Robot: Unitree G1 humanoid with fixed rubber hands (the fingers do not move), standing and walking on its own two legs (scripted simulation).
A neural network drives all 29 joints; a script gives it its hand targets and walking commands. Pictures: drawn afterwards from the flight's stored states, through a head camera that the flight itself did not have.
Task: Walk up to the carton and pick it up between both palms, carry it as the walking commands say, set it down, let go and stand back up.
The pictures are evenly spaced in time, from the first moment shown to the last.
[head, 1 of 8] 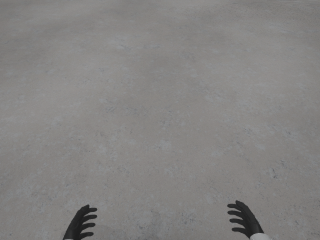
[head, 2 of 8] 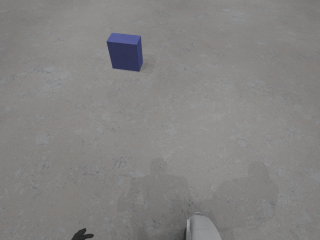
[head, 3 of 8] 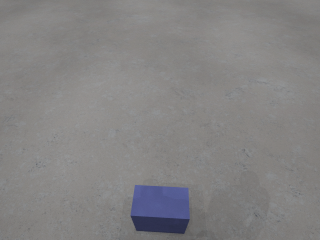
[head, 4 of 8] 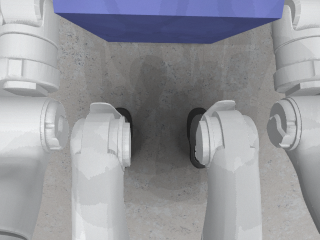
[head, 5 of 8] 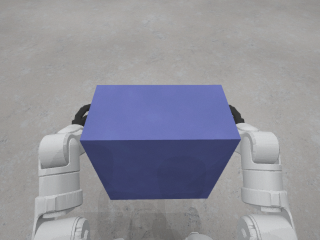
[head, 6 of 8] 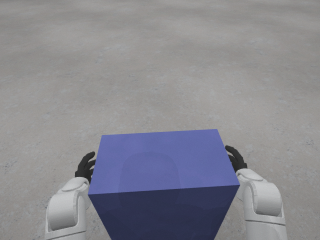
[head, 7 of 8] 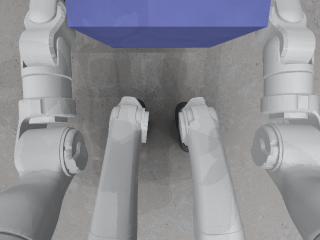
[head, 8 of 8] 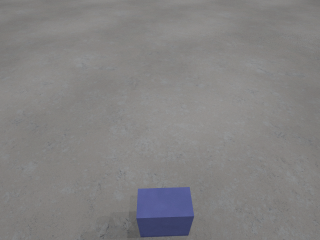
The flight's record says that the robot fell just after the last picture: no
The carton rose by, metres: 0.67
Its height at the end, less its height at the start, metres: +0.00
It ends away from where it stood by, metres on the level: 1.96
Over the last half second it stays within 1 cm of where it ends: yes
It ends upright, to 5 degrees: yes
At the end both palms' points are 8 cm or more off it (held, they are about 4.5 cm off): yes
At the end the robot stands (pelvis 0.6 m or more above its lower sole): yes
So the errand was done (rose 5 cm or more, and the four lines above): yes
